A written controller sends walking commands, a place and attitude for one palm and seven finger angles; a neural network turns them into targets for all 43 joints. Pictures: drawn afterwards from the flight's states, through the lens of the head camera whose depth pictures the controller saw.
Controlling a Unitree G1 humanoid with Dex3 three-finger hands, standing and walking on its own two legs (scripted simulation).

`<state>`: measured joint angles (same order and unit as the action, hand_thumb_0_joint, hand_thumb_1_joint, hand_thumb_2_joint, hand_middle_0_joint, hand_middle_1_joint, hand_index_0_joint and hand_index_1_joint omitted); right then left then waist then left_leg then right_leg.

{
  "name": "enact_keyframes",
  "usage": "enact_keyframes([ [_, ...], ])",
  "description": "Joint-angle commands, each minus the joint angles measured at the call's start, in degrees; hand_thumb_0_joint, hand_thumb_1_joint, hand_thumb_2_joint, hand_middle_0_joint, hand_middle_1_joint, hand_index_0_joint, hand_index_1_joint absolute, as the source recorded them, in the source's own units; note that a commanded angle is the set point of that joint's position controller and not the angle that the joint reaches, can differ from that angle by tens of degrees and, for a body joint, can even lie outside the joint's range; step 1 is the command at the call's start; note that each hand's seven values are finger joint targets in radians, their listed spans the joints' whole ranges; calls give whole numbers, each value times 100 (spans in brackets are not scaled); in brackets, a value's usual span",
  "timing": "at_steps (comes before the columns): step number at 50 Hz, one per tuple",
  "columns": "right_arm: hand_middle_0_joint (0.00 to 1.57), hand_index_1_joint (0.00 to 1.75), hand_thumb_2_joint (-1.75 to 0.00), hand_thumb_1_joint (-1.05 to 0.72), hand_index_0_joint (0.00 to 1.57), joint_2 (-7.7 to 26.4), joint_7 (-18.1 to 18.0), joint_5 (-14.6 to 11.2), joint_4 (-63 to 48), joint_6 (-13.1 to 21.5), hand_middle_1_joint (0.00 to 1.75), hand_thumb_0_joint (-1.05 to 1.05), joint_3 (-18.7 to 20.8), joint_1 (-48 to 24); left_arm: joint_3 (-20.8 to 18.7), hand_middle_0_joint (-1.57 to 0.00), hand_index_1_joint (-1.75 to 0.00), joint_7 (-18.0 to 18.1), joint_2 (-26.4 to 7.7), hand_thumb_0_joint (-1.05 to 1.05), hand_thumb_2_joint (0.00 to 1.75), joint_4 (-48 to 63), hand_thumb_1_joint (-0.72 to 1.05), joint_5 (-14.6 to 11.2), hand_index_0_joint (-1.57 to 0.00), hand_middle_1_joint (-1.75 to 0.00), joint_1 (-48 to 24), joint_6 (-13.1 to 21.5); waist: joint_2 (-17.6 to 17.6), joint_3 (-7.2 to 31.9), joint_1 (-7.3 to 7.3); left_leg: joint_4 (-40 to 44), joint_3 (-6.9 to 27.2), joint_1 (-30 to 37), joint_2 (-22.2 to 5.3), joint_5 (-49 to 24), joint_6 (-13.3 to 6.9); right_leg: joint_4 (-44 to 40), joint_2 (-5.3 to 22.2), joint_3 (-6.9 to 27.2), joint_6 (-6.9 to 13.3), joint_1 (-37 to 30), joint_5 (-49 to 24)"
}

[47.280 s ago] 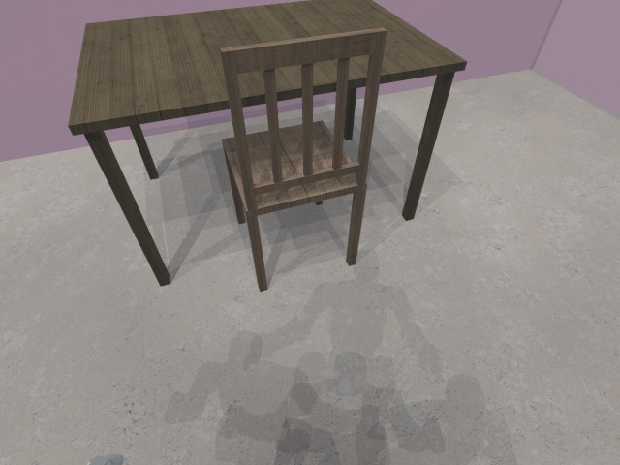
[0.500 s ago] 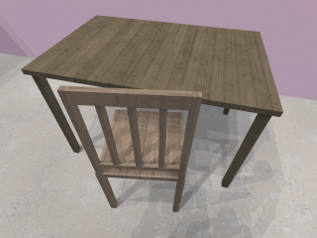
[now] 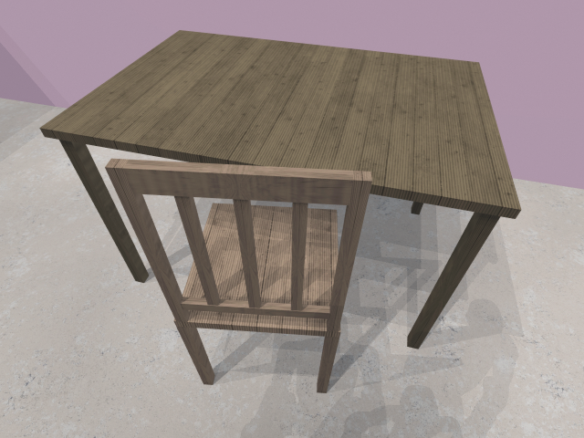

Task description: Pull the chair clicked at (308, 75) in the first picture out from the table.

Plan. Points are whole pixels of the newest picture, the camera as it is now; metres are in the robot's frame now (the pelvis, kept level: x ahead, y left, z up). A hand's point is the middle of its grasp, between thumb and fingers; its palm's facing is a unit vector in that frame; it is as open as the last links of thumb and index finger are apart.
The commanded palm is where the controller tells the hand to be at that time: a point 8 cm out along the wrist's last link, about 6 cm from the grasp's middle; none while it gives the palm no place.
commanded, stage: look again from close up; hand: left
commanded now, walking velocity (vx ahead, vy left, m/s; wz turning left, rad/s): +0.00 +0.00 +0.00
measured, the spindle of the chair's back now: (249, 259) +0.46 +0.12 -0.08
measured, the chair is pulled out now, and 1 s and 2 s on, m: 0.12 0.12 0.12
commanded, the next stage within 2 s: raise the hand toward the chair's back in 0.80 s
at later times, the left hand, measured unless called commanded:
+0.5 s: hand out of the picture -0.05 +0.15 -0.17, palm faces +0.07 -0.98 -0.17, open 7.4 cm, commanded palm none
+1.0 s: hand out of the picture +0.03 +0.19 -0.13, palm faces +0.20 -0.95 -0.24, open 7.3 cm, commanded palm +0.09 +0.20 -0.07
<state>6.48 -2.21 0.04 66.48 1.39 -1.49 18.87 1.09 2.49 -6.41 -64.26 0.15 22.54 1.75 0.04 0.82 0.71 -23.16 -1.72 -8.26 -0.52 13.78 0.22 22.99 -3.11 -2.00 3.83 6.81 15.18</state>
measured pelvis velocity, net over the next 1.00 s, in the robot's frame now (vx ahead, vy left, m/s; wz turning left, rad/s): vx -0.01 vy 0.00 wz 0.01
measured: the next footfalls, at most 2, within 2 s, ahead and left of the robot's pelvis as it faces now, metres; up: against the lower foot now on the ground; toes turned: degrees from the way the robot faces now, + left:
none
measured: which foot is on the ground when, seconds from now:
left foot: down 0.00-1.00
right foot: down 0.00-1.00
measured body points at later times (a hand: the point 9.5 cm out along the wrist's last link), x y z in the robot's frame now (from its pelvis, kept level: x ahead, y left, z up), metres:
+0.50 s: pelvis +0.00 +0.00 +0.00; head -0.01 -0.01 +0.45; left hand -0.05 +0.21 -0.16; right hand -0.03 -0.20 -0.17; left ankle -0.01 +0.12 -0.74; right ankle -0.03 -0.07 -0.74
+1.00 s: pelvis -0.01 +0.00 +0.00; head +0.00 -0.02 +0.44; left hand +0.01 +0.23 -0.11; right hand +0.00 -0.23 -0.16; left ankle -0.02 +0.12 -0.74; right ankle -0.03 -0.07 -0.74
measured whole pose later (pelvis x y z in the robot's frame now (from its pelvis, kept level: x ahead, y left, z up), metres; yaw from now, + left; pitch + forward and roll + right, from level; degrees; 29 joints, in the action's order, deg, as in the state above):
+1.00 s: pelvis -0.01 +0.00 +0.00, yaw +0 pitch -1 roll +0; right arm 10.2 -4.2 -0.2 57.3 8.9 -0.9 20.8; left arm 0.5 5.5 -8.9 -32.2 -5.5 29.9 -0.8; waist 2.1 -2.3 1.0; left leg -27.5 -1.6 -11.4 -1.1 15.1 0.3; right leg 26.3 -3.4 -2.6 4.0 9.5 15.8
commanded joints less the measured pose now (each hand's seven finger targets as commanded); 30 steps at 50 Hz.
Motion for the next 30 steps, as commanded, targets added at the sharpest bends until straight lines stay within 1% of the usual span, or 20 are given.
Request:
enact_keyframes([
  [1,20,30,-90,-90,20,421,-47,-25,-82,37,30,0,90,454,-99,-20,-30,35,-514,0,90,80,90,24,-20,-30,574,40,27,-751,-15,338,447,-126,-453,-739,-224,-584,814,736,-136,575,-936],
  [4,20,30,-90,-90,20,440,-46,-14,-91,42,30,0,93,489,-104,-20,-30,37,-499,0,90,74,90,26,-20,-30,570,41,-31,-678,-31,339,475,-75,-465,-783,-221,-545,815,725,-115,580,-899],
  [5,20,30,-90,-90,20,443,-48,-14,-87,55,30,0,87,512,-108,-20,-30,35,-492,0,90,77,90,25,-20,-30,577,47,-23,-580,-31,327,482,-40,-471,-891,-231,-506,815,718,-110,511,-1032],
  [6,20,30,-90,-90,20,428,-50,-25,-88,44,30,0,88,467,-104,-20,-30,36,-501,0,90,83,90,23,-20,-30,563,37,-22,-746,-11,349,460,-127,-461,-772,-231,-567,806,710,-125,564,-927],
  [7,20,30,-90,-90,20,437,-46,-21,-96,49,30,0,86,479,-105,-20,-30,37,-507,0,90,83,90,26,-20,-30,577,38,40,-701,-17,342,474,-120,-447,-794,-225,-546,824,727,-122,554,-932],
  [8,20,30,-90,-90,20,437,-49,-16,-99,47,30,0,87,492,-106,-20,-30,38,-507,0,90,78,90,25,-20,-30,570,39,-21,-675,-26,335,485,-99,-458,-820,-225,-532,816,728,-112,548,-955],
  [9,20,30,-90,-90,20,431,-50,-17,-97,49,30,0,85,502,-112,-20,-30,36,-495,0,90,76,90,23,-20,-30,569,39,4,-680,-19,336,495,-114,-449,-810,-229,-536,820,718,-114,545,-916],
  [10,20,30,-90,-90,20,431,-49,-16,-99,49,30,0,85,517,-114,-20,-30,38,-503,0,90,74,90,24,-20,-30,570,41,-71,-677,-20,336,495,-119,-456,-826,-228,-529,817,718,-114,530,-938],
  [11,20,30,-90,-90,20,425,-48,-19,-89,42,30,0,91,479,-109,-20,-30,35,-494,0,90,77,90,24,-20,-30,580,38,-54,-720,-7,350,468,-125,-450,-769,-231,-568,812,706,-114,560,-879],
  [12,20,30,-90,-90,20,440,-47,-13,-98,47,30,0,90,506,-109,-20,-30,36,-496,0,90,78,90,24,-20,-30,575,37,47,-672,-20,345,490,-111,-441,-791,-229,-542,825,720,-102,557,-869],
  [15,20,30,-90,-90,20,434,-48,-14,-88,46,30,0,84,518,-109,-20,-30,35,-497,0,90,64,90,21,-20,-30,590,39,-35,-668,-16,337,498,-91,-453,-806,-230,-537,817,713,-99,575,-853],
  [16,20,30,-90,-90,20,426,-49,-23,-88,39,30,0,85,503,-112,-20,-30,32,-495,0,90,84,90,23,-20,-30,568,33,-42,-779,-16,363,485,-156,-446,-725,-232,-582,797,721,-108,600,-785],
  [17,20,30,-90,-90,20,433,-47,-18,-84,42,30,0,87,515,-112,-20,-30,35,-497,0,90,80,90,25,-20,-30,577,35,-29,-752,-18,347,496,-151,-444,-774,-228,-555,814,719,-106,597,-828],
  [18,20,30,-90,-90,20,435,-47,-13,-88,44,30,0,86,539,-116,-20,-30,36,-490,0,90,77,90,23,-20,-30,580,40,-48,-631,-27,338,495,-82,-453,-796,-228,-541,815,723,-94,552,-852],
  [20,20,30,-90,-90,20,438,-48,-16,-78,50,30,0,84,532,-111,-20,-30,33,-496,0,90,78,90,21,-20,-30,569,36,-18,-669,-20,349,504,-86,-456,-801,-228,-524,810,704,-93,577,-836],
  [21,20,30,-90,-90,20,415,-45,-24,-75,39,30,0,82,512,-110,-20,-30,31,-508,0,90,80,90,23,-20,-30,556,31,-1,-792,-9,373,475,-176,-443,-695,-228,-588,800,711,-109,603,-730],
  [24,20,30,-90,-90,20,427,-48,-11,-82,48,30,0,84,555,-115,-20,-30,34,-490,0,90,77,90,23,-20,-30,589,39,-16,-628,-19,320,493,-99,-448,-833,-225,-526,820,709,-95,550,-883],
  [25,20,30,-90,-90,20,426,-49,-13,-75,45,30,0,85,546,-114,-20,-30,35,-498,0,90,78,90,22,-20,-30,576,37,-13,-664,-23,323,495,-105,-446,-811,-221,-527,814,704,-94,564,-858],
  [26,20,30,-90,-90,20,417,-48,-20,-82,32,30,0,86,505,-107,-20,-30,31,-492,0,90,74,90,20,-20,-30,565,29,-14,-813,-8,355,476,-165,-440,-705,-220,-579,793,702,-99,645,-738],
  [30,20,30,-90,-90,20,418,-50,-11,-83,51,30,0,90,552,-120,-20,-30,35,-485,0,90,71,90,24,-20,-30,591,41,4,-581,-20,308,483,-53,-452,-871,-225,-516,821,706,-93,532,-945],
])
